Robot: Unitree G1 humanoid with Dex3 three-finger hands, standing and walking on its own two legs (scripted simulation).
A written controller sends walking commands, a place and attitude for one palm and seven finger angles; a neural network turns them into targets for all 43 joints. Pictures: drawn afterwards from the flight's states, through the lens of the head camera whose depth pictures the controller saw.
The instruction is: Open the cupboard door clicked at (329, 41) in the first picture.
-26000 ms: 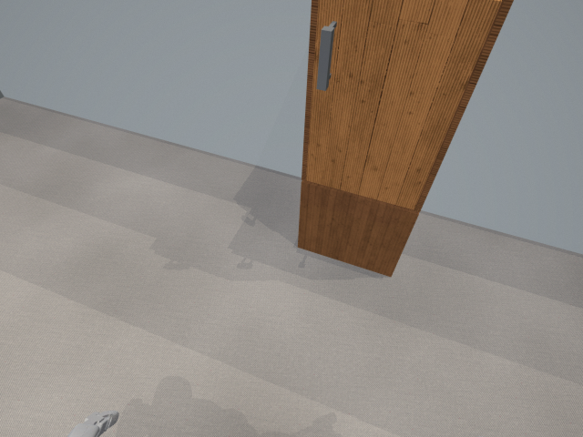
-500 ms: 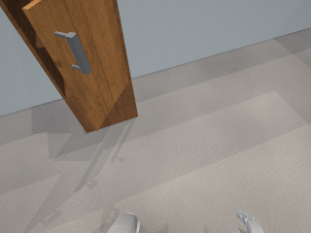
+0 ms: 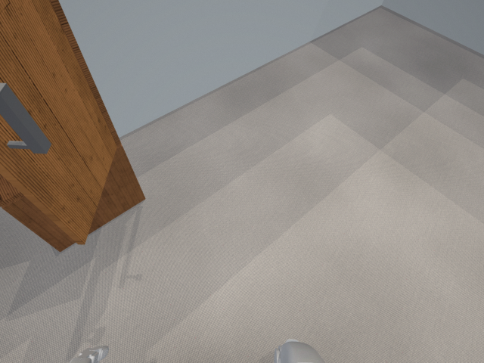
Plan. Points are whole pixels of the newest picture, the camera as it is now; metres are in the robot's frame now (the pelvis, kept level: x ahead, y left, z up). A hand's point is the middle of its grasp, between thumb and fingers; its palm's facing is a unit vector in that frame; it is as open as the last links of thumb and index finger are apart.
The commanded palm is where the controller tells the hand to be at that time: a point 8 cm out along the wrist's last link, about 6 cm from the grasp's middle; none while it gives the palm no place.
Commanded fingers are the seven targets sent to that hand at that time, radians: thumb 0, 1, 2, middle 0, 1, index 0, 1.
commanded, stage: walk to a spot facing it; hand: left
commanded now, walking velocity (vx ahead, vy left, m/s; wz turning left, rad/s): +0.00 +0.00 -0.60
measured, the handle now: (7, 121) +0.44 +0.43 +0.09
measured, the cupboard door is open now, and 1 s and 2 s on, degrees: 48 48 48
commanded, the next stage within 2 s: turn to face it in 1.74 s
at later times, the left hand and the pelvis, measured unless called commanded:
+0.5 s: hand (172, 337) +0.17 +0.14 -0.17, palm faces -0.23 -0.96 -0.17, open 7.4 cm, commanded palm none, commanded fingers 0.00 0.90 0.90 -0.20 -0.30 -0.20 -0.30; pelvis +0.10 -0.03 +0.00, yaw -17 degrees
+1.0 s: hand (286, 191) +0.52 -0.08 -0.17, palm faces -0.62 -0.76 -0.19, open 7.4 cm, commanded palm none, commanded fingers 0.00 0.90 0.90 -0.20 -0.30 -0.20 -0.30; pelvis +0.29 -0.14 -0.03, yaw -34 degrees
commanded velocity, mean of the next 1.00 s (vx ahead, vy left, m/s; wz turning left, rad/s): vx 0.33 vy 0.00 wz -0.48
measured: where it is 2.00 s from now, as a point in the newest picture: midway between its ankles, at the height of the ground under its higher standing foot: (353, 240)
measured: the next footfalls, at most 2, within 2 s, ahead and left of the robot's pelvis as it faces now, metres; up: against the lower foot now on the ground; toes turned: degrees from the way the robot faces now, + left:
right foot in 0.14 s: +0.04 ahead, -0.14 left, +0.00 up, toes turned -9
left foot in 0.54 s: +0.25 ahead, +0.06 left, +0.00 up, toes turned -16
